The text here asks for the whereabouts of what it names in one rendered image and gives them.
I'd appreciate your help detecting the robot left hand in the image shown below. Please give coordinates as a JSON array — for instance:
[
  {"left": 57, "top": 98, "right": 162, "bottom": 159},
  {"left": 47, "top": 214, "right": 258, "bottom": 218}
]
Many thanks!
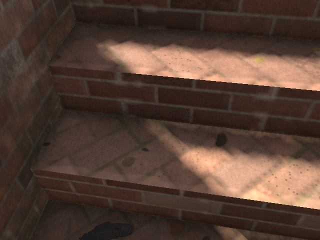
[{"left": 79, "top": 221, "right": 134, "bottom": 240}]

